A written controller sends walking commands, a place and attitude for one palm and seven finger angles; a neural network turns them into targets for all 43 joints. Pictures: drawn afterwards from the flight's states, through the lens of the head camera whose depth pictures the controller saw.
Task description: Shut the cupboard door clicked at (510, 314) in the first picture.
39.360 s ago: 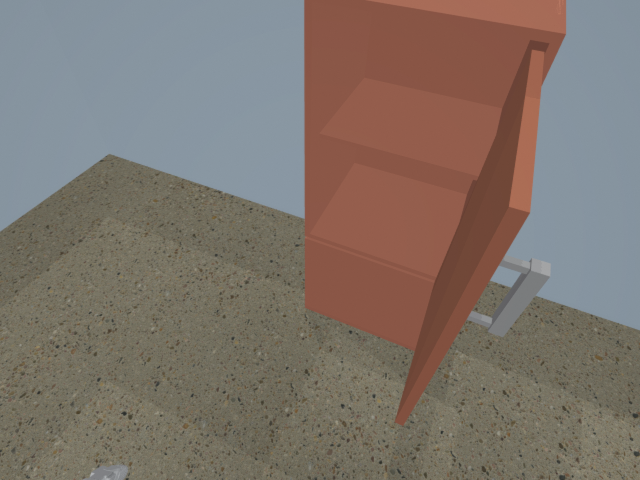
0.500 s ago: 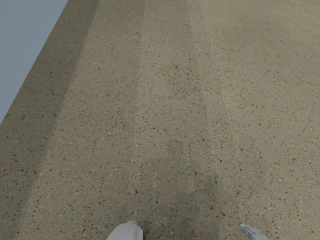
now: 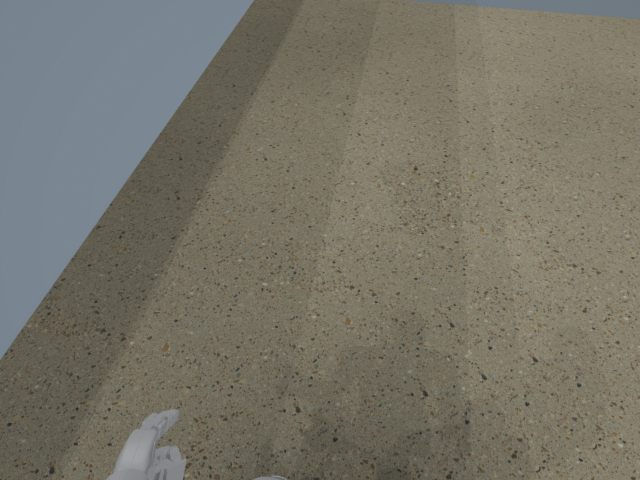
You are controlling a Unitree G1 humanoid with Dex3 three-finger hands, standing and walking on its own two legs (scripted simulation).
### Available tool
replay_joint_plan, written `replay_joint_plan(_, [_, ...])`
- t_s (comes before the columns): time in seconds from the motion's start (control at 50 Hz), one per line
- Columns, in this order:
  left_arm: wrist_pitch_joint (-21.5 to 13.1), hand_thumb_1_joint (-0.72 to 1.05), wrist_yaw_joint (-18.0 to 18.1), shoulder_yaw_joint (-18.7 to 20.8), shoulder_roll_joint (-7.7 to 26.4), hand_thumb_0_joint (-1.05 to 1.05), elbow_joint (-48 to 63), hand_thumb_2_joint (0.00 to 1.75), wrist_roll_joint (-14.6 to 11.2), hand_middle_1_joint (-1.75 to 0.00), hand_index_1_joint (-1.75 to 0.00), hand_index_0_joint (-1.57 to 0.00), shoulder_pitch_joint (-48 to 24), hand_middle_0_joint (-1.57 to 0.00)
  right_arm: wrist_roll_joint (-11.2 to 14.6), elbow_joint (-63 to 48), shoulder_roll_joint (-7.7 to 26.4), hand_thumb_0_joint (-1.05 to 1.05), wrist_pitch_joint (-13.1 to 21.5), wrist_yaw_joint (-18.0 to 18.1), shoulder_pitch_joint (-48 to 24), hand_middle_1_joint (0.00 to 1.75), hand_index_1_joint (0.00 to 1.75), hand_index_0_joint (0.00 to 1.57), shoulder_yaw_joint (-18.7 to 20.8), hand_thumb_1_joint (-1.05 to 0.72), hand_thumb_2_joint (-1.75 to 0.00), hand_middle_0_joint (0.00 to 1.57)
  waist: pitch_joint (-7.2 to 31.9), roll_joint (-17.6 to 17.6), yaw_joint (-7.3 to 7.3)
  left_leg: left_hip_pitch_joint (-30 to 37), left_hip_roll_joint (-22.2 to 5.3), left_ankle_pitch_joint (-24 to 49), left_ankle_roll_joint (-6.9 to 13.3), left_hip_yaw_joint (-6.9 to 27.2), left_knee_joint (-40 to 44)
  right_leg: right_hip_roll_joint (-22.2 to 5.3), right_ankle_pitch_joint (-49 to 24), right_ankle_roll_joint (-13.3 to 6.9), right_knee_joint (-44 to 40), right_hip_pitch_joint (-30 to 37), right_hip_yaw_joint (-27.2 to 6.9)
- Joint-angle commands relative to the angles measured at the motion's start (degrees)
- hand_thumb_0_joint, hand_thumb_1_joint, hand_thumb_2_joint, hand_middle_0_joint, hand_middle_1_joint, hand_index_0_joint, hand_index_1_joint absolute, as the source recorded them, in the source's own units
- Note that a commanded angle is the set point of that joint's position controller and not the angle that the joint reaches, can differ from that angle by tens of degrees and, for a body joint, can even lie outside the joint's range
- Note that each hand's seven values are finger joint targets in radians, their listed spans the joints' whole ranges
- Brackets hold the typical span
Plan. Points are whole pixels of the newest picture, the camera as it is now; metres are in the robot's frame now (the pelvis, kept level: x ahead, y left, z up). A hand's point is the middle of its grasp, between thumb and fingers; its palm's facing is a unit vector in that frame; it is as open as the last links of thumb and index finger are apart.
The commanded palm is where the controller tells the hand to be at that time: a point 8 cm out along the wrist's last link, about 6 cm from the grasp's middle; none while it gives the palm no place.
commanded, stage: turn to face it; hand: left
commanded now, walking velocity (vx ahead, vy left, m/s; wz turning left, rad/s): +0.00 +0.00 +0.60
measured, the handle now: out of the picture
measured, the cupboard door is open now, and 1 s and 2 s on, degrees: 57 57 57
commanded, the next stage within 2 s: none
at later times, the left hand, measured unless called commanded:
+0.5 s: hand out of the picture -0.05 +0.24 -0.19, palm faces +0.37 -0.90 -0.25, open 7.4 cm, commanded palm none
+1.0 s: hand out of the picture +0.03 +0.24 -0.14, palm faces +0.55 -0.79 -0.28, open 7.4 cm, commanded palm none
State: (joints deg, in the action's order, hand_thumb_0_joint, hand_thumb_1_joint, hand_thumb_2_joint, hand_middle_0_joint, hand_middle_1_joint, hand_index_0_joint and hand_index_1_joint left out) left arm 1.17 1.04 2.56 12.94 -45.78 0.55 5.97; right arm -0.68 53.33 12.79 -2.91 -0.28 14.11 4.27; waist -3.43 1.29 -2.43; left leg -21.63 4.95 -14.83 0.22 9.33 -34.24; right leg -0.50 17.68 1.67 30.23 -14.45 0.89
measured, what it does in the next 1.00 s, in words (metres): steps on the spot, turning left: left foot, then right foot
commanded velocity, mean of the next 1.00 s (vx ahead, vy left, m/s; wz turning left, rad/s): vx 0.00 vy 0.00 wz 0.60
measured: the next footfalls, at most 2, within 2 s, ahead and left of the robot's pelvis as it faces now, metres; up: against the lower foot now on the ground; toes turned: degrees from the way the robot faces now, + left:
left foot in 0.42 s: +0.02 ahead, +0.13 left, +0.00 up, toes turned +21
right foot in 0.96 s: +0.12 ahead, -0.09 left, +0.00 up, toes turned +35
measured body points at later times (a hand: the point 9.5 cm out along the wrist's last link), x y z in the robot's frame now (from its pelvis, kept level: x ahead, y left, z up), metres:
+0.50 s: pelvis +0.01 +0.03 -0.01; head +0.04 +0.08 +0.44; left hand -0.07 +0.29 -0.17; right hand +0.23 -0.17 -0.12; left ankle -0.01 +0.12 -0.73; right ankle -0.02 -0.12 -0.68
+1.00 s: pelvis +0.03 +0.00 +0.00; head +0.07 +0.01 +0.45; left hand +0.00 +0.28 -0.12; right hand +0.20 -0.20 -0.15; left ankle -0.02 +0.11 -0.71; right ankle +0.09 -0.11 -0.73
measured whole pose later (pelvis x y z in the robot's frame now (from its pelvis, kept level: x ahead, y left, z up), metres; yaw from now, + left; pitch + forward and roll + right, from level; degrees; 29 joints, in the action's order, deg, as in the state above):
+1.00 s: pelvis +0.03 +0.00 +0.00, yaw +35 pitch +1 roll +0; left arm 1.1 1.4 2.2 12.5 -47.2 0.7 6.9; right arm -0.5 54.4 13.0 -3.5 -0.2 14.4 4.6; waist -4.2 2.2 -2.0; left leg -22.6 5.6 -22.7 -1.0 10.5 -41.5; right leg -0.3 18.2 0.5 30.6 -14.1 0.6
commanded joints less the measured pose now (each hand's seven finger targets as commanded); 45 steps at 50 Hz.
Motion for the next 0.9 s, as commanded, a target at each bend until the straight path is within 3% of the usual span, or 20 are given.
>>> replay_joint_plan(0.0, [-1.66, 0.90, 1.37, 2.72, 12.43, 0.00, 2.14, 0.90, 1.08, -0.30, -0.30, -0.20, 6.69, -0.20, -0.37, -6.07, 6.60, 0.00, 1.12, -0.26, -0.97, 0.30, 0.30, 0.20, 2.50, -0.90, -0.90, 0.20, 5.07, -8.80, 2.55, -12.16, -1.33, -17.41, -1.98, -2.45, -32.63, -27.00, -17.77, -11.99, -14.08, 5.94, -17.88])
replay_joint_plan(0.02, [-1.92, 0.90, 1.71, 2.43, 8.99, 0.00, 2.26, 0.90, 0.78, -0.30, -0.30, -0.20, 3.52, -0.20, -0.51, -4.82, 5.98, 0.00, 0.30, -0.25, -0.73, 0.30, 0.30, 0.20, 2.73, -0.90, -0.90, 0.20, 3.49, -11.27, 0.69, -13.37, -2.65, -14.87, -2.31, -1.75, -36.49, -24.09, -19.27, -10.83, -14.69, 4.45, -15.76])
replay_joint_plan(0.04, [-1.90, 0.90, 1.44, 1.92, 8.30, 0.00, 2.37, 0.90, 0.59, -0.30, -0.30, -0.20, 2.15, -0.20, -0.55, -3.73, 5.98, 0.00, -0.02, -0.51, -0.30, 0.30, 0.30, 0.20, 2.52, -0.90, -0.90, 0.20, 1.90, -11.94, -0.23, -13.85, -3.77, -11.27, -3.03, -3.18, -39.08, -20.38, -22.43, -9.72, -13.05, 4.79, -10.75])
replay_joint_plan(0.08, [-2.14, 0.90, 1.15, 1.48, 6.96, 0.00, 2.16, 0.90, 0.41, -0.30, -0.30, -0.20, 2.77, -0.20, -0.44, -3.50, 5.55, 0.00, 0.00, -1.09, -0.12, 0.30, 0.30, 0.20, 1.97, -0.90, -0.90, 0.20, 2.41, -12.45, -0.67, -13.83, -4.55, -7.24, -3.97, -5.86, -39.02, -16.86, -32.02, -7.88, -10.09, 7.11, -1.80])
replay_joint_plan(0.2, [-1.88, 0.90, 1.31, 2.76, 9.20, 0.00, -1.08, 0.90, 0.80, -0.30, -0.30, -0.20, 12.62, -0.20, -0.21, -5.11, 4.19, 0.00, 0.10, -1.27, -7.39, 0.30, 0.30, 0.20, 0.59, -0.90, -0.90, 0.20, 4.74, -12.73, 4.02, -12.73, -5.64, -10.37, -4.31, -10.71, -23.71, -18.64, -42.32, -7.99, -6.08, 17.70, 2.45])
replay_joint_plan(0.28, [-1.30, 0.90, 1.06, 3.43, 11.04, 0.00, -2.08, 0.90, 1.22, -0.30, -0.30, -0.20, 14.78, -0.20, 0.17, -5.97, 3.60, 0.00, 0.52, -1.38, -10.48, 0.30, 0.30, 0.20, -0.09, -0.90, -0.90, 0.20, 3.50, -15.04, 5.35, -6.78, -4.97, -11.31, -2.91, -14.46, -11.76, -19.92, -44.63, -7.96, -3.50, 15.87, 4.37])
replay_joint_plan(0.32, [-1.16, 0.90, 0.95, 3.65, 11.41, 0.00, -2.44, 0.90, 1.39, -0.30, -0.30, -0.20, 13.87, -0.20, 0.38, -5.97, 3.84, 0.00, 0.79, -1.35, -9.08, 0.30, 0.30, 0.20, 0.05, -0.90, -0.90, 0.20, 3.94, -16.37, 4.32, -2.35, -4.47, -9.68, -1.92, -15.19, -6.12, -20.53, -43.58, -7.26, -1.21, 14.07, 5.21])
replay_joint_plan(0.36, [-1.14, 0.90, 0.73, 3.89, 11.94, 0.00, -1.88, 0.90, 0.74, -0.30, -0.30, -0.20, 12.50, -0.20, 0.01, -4.83, 5.88, 0.00, 1.33, -1.23, -3.97, 0.30, 0.30, 0.20, 0.56, -0.90, -0.90, 0.20, 6.58, -12.64, 1.02, 8.95, -3.21, 1.04, -0.91, -15.84, 5.11, -19.07, -39.98, -4.13, 6.61, 9.14, 8.77])
replay_joint_plan(0.38, [-0.91, 0.90, 0.54, 3.62, 10.57, 0.00, -1.10, 0.90, 0.23, -0.30, -0.30, -0.20, 11.93, -0.20, -0.22, -3.64, 10.00, 0.00, 1.87, -1.15, 1.00, 0.30, 0.30, 0.20, 1.55, -0.90, -0.90, 0.20, 10.87, -3.23, -1.91, 21.13, -8.47, 15.16, 1.06, -9.67, 8.86, -16.56, -26.72, -1.12, 17.29, 0.43, 11.42])
replay_joint_plan(0.4, [-0.65, 0.90, 0.09, 2.30, 5.92, 0.00, 1.40, 0.90, -0.35, -0.30, -0.30, -0.20, 10.75, -0.20, -0.52, -3.12, 16.92, 0.00, 2.24, -0.66, 5.10, 0.30, 0.30, 0.20, 3.34, -0.90, -0.90, 0.20, 12.97, 16.28, -3.80, 29.94, -25.96, 41.93, 10.02, 13.71, 10.07, -7.20, 18.69, 3.39, 31.53, -17.07, 10.69])
replay_joint_plan(0.42, [0.35, 0.90, 0.82, 1.65, 6.41, 0.00, 3.02, 0.90, 0.30, -0.30, -0.30, -0.20, 6.53, -0.20, 0.26, -1.83, 18.06, 0.00, 1.65, -0.03, 8.25, 0.30, 0.30, 0.20, 3.28, -0.90, -0.90, 0.20, 13.90, 12.06, -4.75, 28.02, -28.62, 50.44, 13.25, 14.00, 9.00, -6.96, 22.84, 2.28, 36.53, -18.02, 2.66])
replay_joint_plan(0.44, [0.61, 0.90, 1.07, 1.95, 7.16, 0.00, 3.28, 0.90, 0.37, -0.30, -0.30, -0.20, 5.87, -0.20, -0.08, -2.46, 16.41, 0.00, 1.65, 0.41, 5.81, 0.30, 0.30, 0.20, 2.56, -0.90, -0.90, 0.20, 12.12, 8.72, -3.36, 24.74, -27.44, 43.22, 13.87, 9.96, 9.59, -7.77, 20.72, 1.93, 37.05, -17.81, 1.26])
replay_joint_plan(0.46, [0.75, 0.90, 1.04, 2.26, 6.49, 0.00, 2.48, 0.90, 0.32, -0.30, -0.30, -0.20, 4.36, -0.20, -0.34, -3.71, 14.93, 0.00, 1.90, 1.16, 2.51, 0.30, 0.30, 0.20, 2.34, -0.90, -0.90, 0.20, 9.36, 12.03, -2.82, 21.41, -24.45, 39.20, 13.08, 9.84, 10.25, -7.68, 17.67, 2.34, 37.33, -18.83, 0.65])
replay_joint_plan(0.5, [1.25, 0.90, 0.30, 2.56, 7.63, 0.00, 0.62, 0.90, 0.51, -0.30, -0.30, -0.20, 4.26, -0.20, -0.59, -5.17, 12.13, 0.00, 1.77, 1.60, -3.09, 0.30, 0.30, 0.20, 1.13, -0.90, -0.90, 0.20, 3.46, 10.74, -0.35, 13.65, -20.22, 32.45, 10.44, 6.39, 12.60, -7.43, 10.61, 2.88, 37.41, -16.99, -1.11])
replay_joint_plan(0.56, [1.29, 0.90, -0.24, 2.67, 7.16, 0.00, -0.67, 0.90, 0.66, -0.30, -0.30, -0.20, 6.93, -0.20, -0.48, -5.64, 11.38, 0.00, 2.24, 1.54, -4.29, 0.30, 0.30, 0.20, 0.68, -0.90, -0.90, 0.20, 3.83, 6.77, 1.76, 13.29, -17.72, 28.70, 8.91, 4.35, 13.82, -6.08, 5.81, 3.49, 35.73, -15.62, -0.61])
replay_joint_plan(0.58, [1.34, 0.90, -0.21, 2.65, 7.19, 0.00, -0.82, 0.90, 0.66, -0.30, -0.30, -0.20, 6.63, -0.20, -0.43, -5.75, 11.58, 0.00, 2.22, 1.42, -3.93, 0.30, 0.30, 0.20, 0.72, -0.90, -0.90, 0.20, 3.72, 5.18, 1.65, 12.50, -17.38, 26.20, 8.74, 5.08, 14.50, -5.75, 4.85, 3.62, 35.28, -15.20, -0.61])
replay_joint_plan(0.68, [1.25, 0.90, -0.18, 2.58, 6.71, 0.00, 0.94, 0.90, 0.68, -0.30, -0.30, -0.20, 2.71, -0.20, -0.57, -5.20, 11.79, 0.00, 2.01, 1.06, -2.38, 0.30, 0.30, 0.20, 1.24, -0.90, -0.90, 0.20, 2.76, 6.73, 1.06, 11.50, -16.67, 17.83, 9.43, 9.80, 16.28, -4.60, 3.84, 4.22, 30.25, -15.79, -1.29])
replay_joint_plan(0.76, [0.82, 0.90, -0.11, 2.25, 5.94, 0.00, 2.48, 0.90, 0.42, -0.30, -0.30, -0.20, -0.22, -0.20, -0.80, -4.61, 11.99, 0.00, 1.86, 1.01, -0.98, 0.30, 0.30, 0.20, 1.83, -0.90, -0.90, 0.20, 4.55, 7.59, 0.46, 13.18, -15.86, 20.42, 9.88, 12.80, 14.48, -2.63, 5.74, 3.92, 22.89, -13.90, -1.24])
replay_joint_plan(0.84, [0.35, 0.90, 0.28, 1.95, 5.55, 0.00, 2.40, 0.90, -0.13, -0.30, -0.30, -0.20, 1.64, -0.20, -0.89, -4.88, 11.69, 0.00, 1.40, 0.99, -1.76, 0.30, 0.30, 0.20, 2.33, -0.90, -0.90, 0.20, 6.35, 10.02, 1.22, 9.83, -14.58, 25.11, 9.30, 15.31, 11.86, 0.07, 6.14, 2.75, 11.53, -4.76, -0.76])
replay_joint_plan(0.88, [-0.17, 0.90, 0.56, 2.16, 5.91, 0.00, 1.28, 0.90, -0.37, -0.30, -0.30, -0.20, 5.42, -0.20, -0.52, -5.06, 10.96, 0.00, 1.31, 0.96, -2.76, 0.30, 0.30, 0.20, 2.60, -0.90, -0.90, 0.20, 8.14, 8.02, 3.01, 7.18, -12.53, 24.77, 7.55, 15.68, 8.85, 1.03, -0.64, 2.10, 1.04, 3.35, -0.36])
